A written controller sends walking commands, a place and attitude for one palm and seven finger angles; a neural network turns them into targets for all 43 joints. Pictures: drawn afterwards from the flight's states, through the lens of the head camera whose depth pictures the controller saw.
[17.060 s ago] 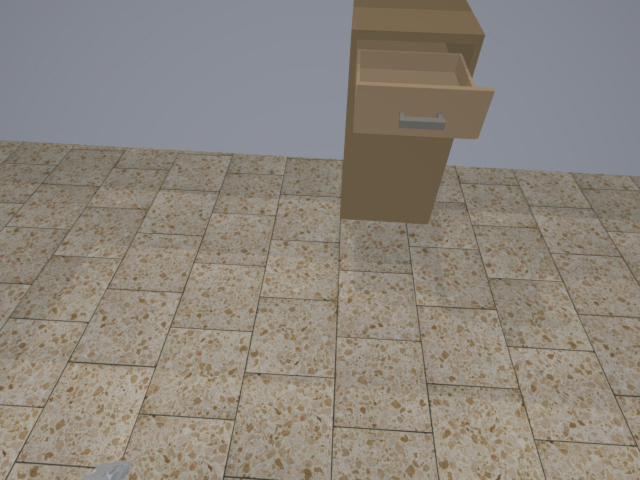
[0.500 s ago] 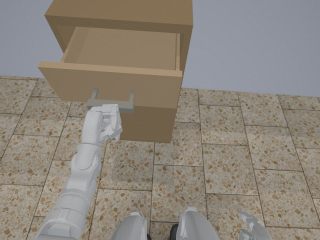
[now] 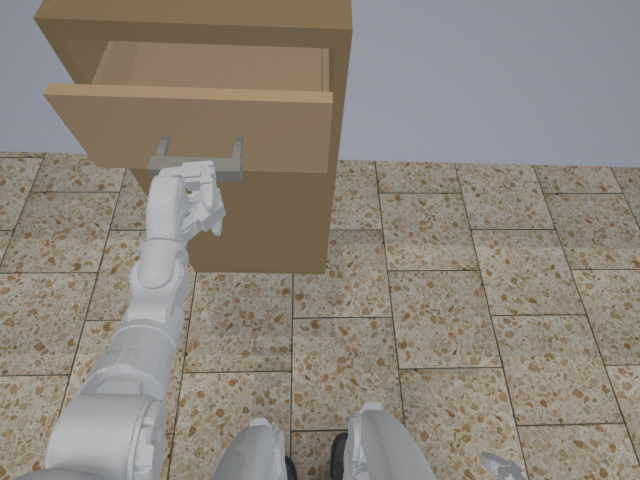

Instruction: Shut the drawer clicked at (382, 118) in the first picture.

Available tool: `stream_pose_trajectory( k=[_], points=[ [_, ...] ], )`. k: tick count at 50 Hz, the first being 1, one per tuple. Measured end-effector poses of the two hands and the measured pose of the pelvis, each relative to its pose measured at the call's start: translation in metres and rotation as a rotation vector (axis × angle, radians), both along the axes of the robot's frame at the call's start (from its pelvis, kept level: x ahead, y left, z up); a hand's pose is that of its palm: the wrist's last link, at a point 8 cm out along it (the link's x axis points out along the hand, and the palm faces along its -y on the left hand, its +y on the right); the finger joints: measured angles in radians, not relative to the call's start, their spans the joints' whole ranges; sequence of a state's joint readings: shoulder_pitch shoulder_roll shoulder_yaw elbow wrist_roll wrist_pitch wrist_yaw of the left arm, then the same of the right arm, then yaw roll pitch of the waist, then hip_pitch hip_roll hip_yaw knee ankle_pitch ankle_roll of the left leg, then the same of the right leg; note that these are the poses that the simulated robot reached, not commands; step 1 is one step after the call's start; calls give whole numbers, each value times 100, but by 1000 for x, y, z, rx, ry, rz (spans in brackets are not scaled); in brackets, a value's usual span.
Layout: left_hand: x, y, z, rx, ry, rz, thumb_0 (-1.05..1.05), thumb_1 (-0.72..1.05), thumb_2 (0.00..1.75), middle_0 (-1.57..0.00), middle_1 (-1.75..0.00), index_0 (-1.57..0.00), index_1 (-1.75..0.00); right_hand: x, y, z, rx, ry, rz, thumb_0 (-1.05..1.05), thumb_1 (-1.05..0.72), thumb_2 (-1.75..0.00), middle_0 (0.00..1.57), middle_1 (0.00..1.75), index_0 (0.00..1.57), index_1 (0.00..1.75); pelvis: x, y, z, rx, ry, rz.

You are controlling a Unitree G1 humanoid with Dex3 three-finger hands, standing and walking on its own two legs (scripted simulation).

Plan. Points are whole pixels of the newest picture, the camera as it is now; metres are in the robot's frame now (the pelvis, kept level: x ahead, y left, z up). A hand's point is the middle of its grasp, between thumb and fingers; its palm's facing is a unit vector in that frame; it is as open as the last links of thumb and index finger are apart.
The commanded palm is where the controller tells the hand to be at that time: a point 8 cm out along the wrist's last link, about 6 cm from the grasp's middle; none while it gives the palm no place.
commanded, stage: push the drawer shut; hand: left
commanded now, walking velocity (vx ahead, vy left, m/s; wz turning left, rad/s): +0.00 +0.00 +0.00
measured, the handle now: (199, 156) +0.53 +0.14 +0.03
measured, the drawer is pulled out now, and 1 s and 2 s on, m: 0.10 0.00 0.00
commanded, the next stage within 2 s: pull the fist back off the drawer in 1.00 s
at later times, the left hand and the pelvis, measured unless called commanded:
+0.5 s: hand (224, 166) +0.51 +0.11 +0.03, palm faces -0.04 -1.00 -0.06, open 3.1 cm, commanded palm +0.50 +0.16 +0.04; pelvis -0.01 +0.00 -0.01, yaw -1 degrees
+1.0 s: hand (216, 145) +0.55 +0.12 +0.03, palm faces -0.05 -1.00 -0.04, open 2.6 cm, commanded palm +0.57 +0.15 +0.04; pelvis -0.01 +0.01 -0.02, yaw -1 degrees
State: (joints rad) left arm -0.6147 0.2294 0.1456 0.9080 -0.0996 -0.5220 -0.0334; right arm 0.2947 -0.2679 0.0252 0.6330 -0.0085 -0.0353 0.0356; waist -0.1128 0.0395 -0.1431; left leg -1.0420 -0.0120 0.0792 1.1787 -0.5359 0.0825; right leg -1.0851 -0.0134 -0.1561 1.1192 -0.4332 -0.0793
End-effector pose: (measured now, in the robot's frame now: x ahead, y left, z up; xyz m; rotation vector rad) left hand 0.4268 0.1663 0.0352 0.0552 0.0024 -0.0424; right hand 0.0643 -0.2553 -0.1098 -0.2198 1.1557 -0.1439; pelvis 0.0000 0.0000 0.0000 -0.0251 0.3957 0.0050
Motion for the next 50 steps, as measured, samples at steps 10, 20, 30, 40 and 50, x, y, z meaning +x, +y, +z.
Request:
stream_pose_trajectory(
  k=[10, 20, 30, 40, 50],
  points=[
    [22, -2, 0, 4, -8, 6, 0, 85, 96, -140, -160, -140, -160, -22, -4, -5, -6, 55, -19, 1, -91, -90, 20, 30, 20, 30, -4, -4, -5, 2, 19, -5],
    [48, -2, 1, 3, -2, 5, 1, 83, 95, -140, -160, -140, -160, -44, -7, -6, -21, 110, -42, 1, -91, -90, 20, 30, 20, 30, -8, -5, -9, -6, 46, -8],
    [79, -1, 1, -2, 5, 1, -1, 81, 94, -140, -160, -140, -160, -70, -6, -5, -42, 181, -70, 1, -91, -90, 20, 30, 20, 30, -9, -2, -15, -19, 81, -12],
    [101, 3, -1, -12, 9, -10, -3, 76, 94, -140, -160, -140, -160, -93, 5, -2, -42, 265, -95, 0, -91, -90, 20, 30, 20, 30, -6, 5, -18, -35, 112, -15],
    [106, 12, -5, -15, 20, -5, -10, 63, 95, -140, -160, -140, -160, -103, 14, 0, -54, 301, -83, 0, -90, -90, 20, 30, 20, 30, -10, 11, -23, -56, 122, 5]
  ],
)
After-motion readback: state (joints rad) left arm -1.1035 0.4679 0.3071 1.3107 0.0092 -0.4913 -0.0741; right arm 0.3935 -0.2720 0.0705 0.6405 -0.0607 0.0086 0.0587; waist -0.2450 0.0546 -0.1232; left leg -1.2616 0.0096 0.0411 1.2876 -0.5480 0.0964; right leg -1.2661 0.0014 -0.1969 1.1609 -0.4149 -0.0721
